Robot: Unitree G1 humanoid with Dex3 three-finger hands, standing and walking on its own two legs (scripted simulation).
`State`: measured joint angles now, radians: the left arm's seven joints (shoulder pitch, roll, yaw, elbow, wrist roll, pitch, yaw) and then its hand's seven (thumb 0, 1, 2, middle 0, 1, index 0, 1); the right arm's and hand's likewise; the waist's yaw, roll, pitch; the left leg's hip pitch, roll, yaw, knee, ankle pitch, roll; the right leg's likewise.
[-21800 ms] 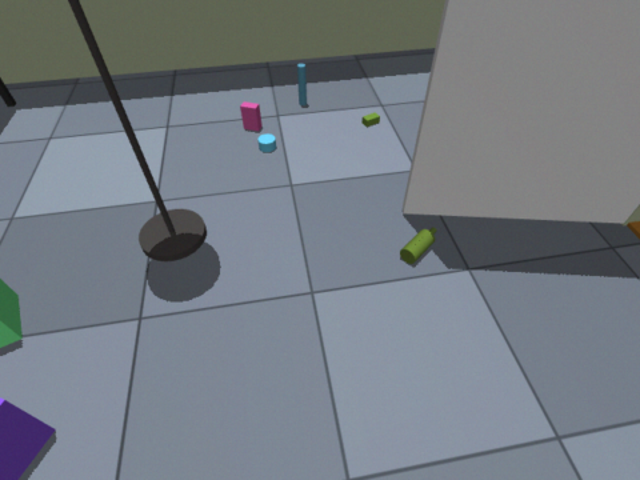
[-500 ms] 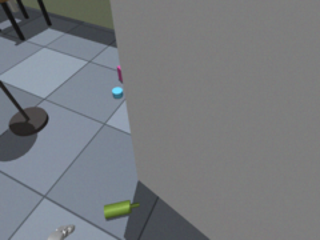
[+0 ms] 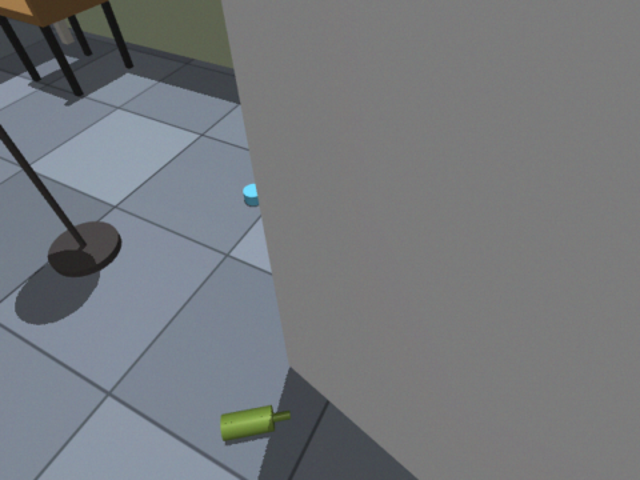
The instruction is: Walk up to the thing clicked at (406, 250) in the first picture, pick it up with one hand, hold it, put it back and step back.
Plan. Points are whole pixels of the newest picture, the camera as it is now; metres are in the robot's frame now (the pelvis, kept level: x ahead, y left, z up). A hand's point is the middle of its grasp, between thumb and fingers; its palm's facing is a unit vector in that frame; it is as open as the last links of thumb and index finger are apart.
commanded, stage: walk up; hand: left
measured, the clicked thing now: (256, 421) +0.41 +0.23 -0.75
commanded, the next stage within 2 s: none
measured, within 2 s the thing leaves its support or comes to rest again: neither
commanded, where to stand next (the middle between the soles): +0.02 +0.01 m, yaw -1 degrees
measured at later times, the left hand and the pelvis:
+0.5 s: hand out of the picture +0.08 +0.24 -0.16, palm faces +0.00 -0.95 -0.32, open 7.4 cm; pelvis +0.00 -0.01 +0.00, yaw +0 degrees
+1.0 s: hand out of the picture +0.08 +0.29 -0.19, palm faces -0.02 -0.95 -0.33, open 7.4 cm; pelvis -0.07 +0.03 -0.03, yaw +2 degrees
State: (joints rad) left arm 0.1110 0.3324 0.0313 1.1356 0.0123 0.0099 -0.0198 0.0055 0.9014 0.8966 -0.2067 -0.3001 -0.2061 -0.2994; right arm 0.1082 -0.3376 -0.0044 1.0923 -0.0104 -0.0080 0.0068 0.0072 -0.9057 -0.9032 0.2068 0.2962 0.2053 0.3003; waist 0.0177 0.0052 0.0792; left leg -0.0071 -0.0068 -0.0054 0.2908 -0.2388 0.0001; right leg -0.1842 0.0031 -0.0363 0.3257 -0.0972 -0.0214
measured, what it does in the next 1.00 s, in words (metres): shifts its weight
